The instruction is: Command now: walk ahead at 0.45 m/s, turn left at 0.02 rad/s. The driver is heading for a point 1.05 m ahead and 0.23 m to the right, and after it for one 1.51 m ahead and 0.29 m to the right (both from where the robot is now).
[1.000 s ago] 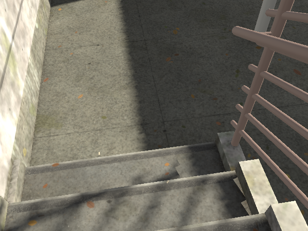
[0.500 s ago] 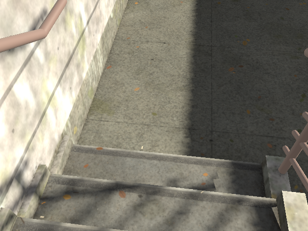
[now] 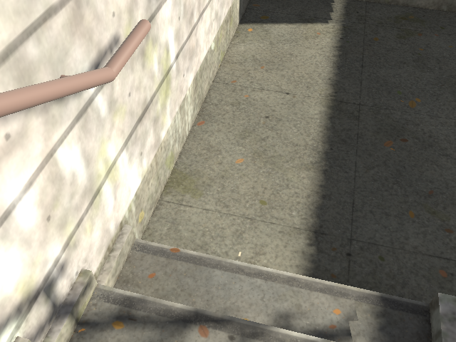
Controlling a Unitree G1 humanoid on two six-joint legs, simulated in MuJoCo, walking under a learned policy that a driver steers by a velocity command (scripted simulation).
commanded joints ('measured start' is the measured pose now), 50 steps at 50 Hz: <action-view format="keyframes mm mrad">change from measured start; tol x64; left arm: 1 181 50 -5 36 -4 -31 41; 50 -244 131 -7 -78 -13 -35 -65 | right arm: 1 -191 -38 13 -91 12 -3 -12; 10 643 -357 -81 211 -11 38 10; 50 239 -5 53 90 -9 1 -42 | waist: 1 85 -68 117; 50 -189 -38 78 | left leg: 1 -379 83 -60 -288 324 -43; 10 1359 228 -235 -208 854 195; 13 717 332 -478 -571 -313 211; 36 593 196 -11 -267 -24 73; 40 293 93 128 407 124 -38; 42 -237 -80 28 1075 -786 -154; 50 293 48 -46 146 27 -57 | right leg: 1 190 -250 292 4 289 -177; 6 -576 -161 139 70 -30 -87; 11 -824 52 142 1453 -121 42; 23 -1038 -173 316 242 971 28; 37 -437 -77 1 -313 778 -9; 42 1070 -294 338 -6 1783 -368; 50 -616 -134 280 -228 604 -282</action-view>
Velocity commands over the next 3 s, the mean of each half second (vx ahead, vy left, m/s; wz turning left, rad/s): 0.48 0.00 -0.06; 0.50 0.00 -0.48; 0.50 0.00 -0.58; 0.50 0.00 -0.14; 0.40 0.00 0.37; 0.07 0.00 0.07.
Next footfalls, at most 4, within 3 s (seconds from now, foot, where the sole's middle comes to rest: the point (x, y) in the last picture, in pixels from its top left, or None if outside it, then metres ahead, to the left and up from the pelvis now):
0.16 left None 0.26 0.16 -0.90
0.80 right None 0.58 -0.10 -1.06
1.22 left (246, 295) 0.90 0.05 -1.23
1.86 right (347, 279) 1.12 -0.43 -1.39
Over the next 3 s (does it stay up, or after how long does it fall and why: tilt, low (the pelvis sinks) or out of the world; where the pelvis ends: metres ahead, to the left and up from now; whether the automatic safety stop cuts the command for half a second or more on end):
stays up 1.46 -0.44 -0.62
